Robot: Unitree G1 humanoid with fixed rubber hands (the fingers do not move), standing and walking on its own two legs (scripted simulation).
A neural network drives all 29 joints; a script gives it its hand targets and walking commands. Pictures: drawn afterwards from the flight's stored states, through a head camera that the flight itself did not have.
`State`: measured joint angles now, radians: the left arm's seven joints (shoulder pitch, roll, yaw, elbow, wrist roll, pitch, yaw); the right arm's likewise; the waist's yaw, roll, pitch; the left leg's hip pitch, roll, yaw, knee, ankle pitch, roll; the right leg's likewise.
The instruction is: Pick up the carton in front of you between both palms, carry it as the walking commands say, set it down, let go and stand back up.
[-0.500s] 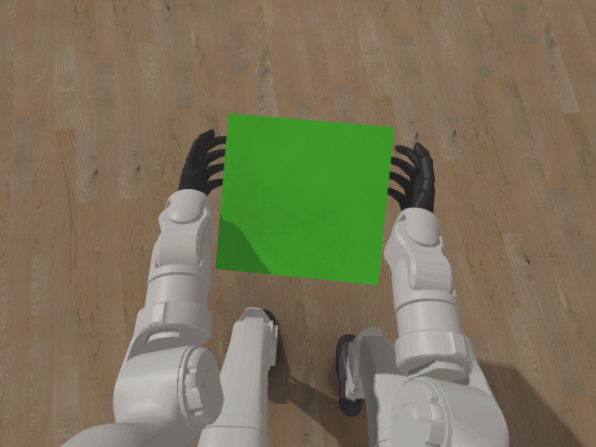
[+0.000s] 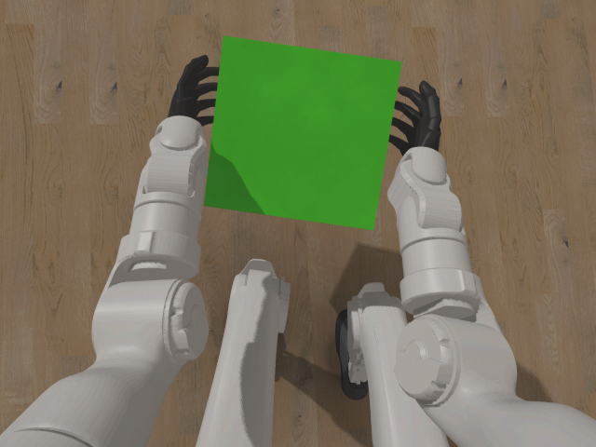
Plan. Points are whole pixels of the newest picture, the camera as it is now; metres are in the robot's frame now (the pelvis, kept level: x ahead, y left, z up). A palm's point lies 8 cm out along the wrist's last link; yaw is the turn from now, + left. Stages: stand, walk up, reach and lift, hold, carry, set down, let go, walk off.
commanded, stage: set down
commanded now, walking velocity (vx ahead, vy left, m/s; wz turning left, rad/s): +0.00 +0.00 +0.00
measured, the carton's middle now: (301, 145) +0.48 +0.08 -0.20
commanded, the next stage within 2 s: none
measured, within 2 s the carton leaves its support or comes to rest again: rests again in 1.22 s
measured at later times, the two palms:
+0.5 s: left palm (205, 131) +0.50 +0.24 -0.26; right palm (377, 163) +0.49 -0.05 -0.24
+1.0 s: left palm (212, 130) +0.51 +0.24 -0.29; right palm (376, 165) +0.50 -0.06 -0.29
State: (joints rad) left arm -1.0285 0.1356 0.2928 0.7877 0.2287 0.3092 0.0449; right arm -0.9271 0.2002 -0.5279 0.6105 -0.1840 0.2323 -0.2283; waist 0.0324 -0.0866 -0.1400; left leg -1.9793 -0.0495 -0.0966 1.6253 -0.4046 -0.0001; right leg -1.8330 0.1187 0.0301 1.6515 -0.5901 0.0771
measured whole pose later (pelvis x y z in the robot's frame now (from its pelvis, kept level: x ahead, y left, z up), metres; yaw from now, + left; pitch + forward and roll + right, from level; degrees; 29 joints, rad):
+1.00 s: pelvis -0.03 -0.01 -0.14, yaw -4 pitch +37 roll -5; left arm -1.51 0.41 0.19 1.14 0.11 0.25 -0.06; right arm -1.35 0.02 -0.46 0.86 -0.05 0.19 -0.24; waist 0.09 -0.11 0.28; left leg -2.30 0.01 -0.08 2.09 -0.45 0.01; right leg -2.16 0.23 0.04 2.13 -0.64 0.12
